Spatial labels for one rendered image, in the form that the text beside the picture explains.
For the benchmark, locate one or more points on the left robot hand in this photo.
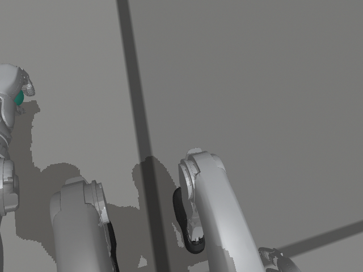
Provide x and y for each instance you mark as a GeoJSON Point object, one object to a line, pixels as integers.
{"type": "Point", "coordinates": [13, 79]}

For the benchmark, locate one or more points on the ball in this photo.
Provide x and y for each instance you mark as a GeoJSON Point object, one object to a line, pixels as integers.
{"type": "Point", "coordinates": [20, 97]}

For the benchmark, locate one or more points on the left robot arm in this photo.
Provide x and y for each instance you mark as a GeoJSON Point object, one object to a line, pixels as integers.
{"type": "Point", "coordinates": [9, 181]}

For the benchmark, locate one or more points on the left robot foot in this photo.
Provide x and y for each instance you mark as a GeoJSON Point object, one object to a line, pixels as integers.
{"type": "Point", "coordinates": [113, 247]}

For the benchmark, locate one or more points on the right robot hand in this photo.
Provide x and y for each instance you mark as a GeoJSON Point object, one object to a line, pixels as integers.
{"type": "Point", "coordinates": [277, 259]}

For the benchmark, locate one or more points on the right robot foot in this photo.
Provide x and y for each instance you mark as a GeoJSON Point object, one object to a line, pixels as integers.
{"type": "Point", "coordinates": [194, 247]}

